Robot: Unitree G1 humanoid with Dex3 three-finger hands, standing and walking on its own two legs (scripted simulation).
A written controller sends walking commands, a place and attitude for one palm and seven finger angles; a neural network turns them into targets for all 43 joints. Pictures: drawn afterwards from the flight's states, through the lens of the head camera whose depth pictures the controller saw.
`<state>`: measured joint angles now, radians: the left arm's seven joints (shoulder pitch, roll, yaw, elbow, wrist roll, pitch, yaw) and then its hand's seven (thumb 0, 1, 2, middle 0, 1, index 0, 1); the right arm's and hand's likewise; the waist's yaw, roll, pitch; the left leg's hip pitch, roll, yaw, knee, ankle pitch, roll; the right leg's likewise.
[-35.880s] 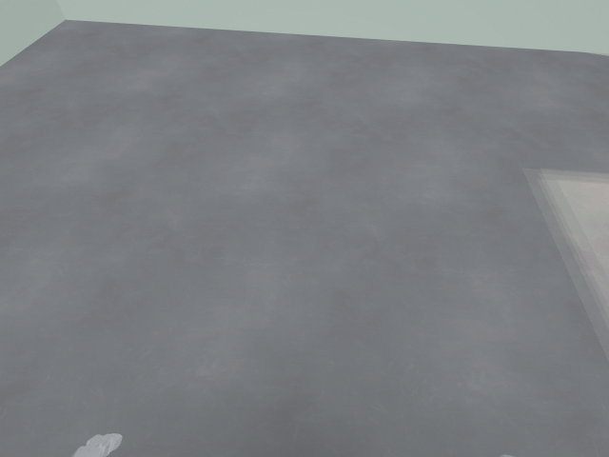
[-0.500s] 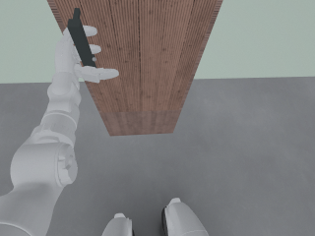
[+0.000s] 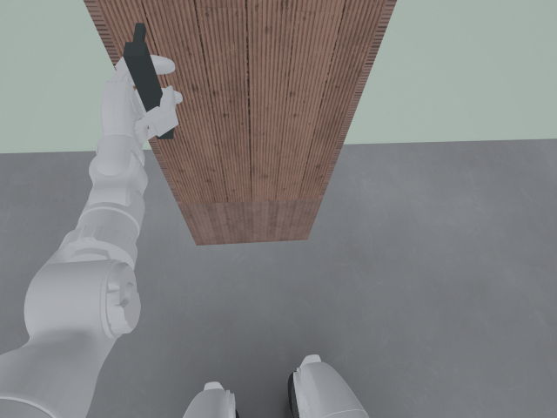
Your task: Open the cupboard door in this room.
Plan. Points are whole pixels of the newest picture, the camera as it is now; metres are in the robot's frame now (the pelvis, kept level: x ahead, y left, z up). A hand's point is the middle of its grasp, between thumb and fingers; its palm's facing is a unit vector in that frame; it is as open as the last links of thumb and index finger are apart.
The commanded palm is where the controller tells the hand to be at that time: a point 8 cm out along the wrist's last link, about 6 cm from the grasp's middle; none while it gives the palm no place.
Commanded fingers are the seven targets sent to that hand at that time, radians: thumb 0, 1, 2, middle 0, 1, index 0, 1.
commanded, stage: pull the door open along its arc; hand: left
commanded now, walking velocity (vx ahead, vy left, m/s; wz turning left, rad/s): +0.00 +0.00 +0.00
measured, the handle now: (153, 86) +0.57 +0.12 +0.08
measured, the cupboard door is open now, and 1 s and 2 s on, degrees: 0 41 42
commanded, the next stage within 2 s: open thumb and fingers to let go in 1.12 s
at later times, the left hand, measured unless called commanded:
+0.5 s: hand (179, 157) +0.45 +0.08 +0.08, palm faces -0.08 -1.00 -0.01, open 6.1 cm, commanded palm +0.39 +0.14 +0.08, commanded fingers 0.00 0.90 0.90 -0.40 -1.35 -0.40 -1.35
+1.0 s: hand (260, 238) +0.32 -0.01 +0.09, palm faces +0.22 -0.97 -0.05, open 6.3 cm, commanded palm +0.25 +0.02 +0.08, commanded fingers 0.00 0.90 0.90 -0.40 -1.35 -0.40 -1.35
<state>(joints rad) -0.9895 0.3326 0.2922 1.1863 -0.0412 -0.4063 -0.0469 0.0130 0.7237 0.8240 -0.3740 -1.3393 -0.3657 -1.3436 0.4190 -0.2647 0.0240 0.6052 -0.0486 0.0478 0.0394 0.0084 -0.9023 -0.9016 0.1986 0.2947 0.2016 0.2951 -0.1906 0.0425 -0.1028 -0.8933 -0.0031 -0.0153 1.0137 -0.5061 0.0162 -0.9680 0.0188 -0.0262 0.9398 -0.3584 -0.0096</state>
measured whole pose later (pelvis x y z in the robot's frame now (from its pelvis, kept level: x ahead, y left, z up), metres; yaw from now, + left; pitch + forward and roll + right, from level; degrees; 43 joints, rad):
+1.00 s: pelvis +0.01 -0.04 +0.02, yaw +2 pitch +10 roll +1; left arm -0.05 -0.10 -0.32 0.22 0.07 -0.16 0.58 0.03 0.65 0.70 -0.31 -1.31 -0.35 -1.34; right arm 0.15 -0.15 0.01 0.55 -0.06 0.02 0.06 0.01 -0.90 -0.90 0.20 0.29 0.20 0.29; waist -0.03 0.05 -0.11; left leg -0.56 0.01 -0.05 0.85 -0.47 -0.04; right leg -0.66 0.02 -0.05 0.85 -0.37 -0.06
